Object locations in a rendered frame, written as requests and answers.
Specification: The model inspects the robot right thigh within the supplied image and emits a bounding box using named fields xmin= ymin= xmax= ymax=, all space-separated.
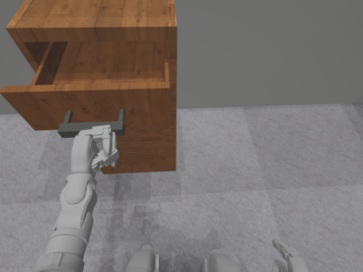
xmin=202 ymin=253 xmax=241 ymax=272

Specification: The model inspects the robot thigh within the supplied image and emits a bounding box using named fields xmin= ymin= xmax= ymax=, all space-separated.
xmin=202 ymin=253 xmax=241 ymax=272
xmin=124 ymin=249 xmax=161 ymax=272

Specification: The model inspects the left robot hand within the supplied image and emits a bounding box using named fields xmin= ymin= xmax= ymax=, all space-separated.
xmin=70 ymin=125 xmax=120 ymax=177

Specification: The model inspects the robot left thigh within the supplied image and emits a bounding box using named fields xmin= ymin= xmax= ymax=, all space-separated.
xmin=124 ymin=249 xmax=161 ymax=272

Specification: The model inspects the right robot hand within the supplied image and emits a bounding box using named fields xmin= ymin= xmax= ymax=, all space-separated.
xmin=272 ymin=239 xmax=310 ymax=272

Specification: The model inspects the robot left forearm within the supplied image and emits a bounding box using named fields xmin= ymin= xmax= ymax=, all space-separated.
xmin=32 ymin=172 xmax=98 ymax=272

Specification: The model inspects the cabinet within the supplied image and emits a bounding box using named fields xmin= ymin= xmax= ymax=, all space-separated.
xmin=6 ymin=0 xmax=177 ymax=175

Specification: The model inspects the drawer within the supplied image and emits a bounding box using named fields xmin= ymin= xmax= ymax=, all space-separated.
xmin=0 ymin=40 xmax=171 ymax=131

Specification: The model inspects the handle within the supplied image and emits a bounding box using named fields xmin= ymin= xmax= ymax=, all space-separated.
xmin=58 ymin=109 xmax=125 ymax=138

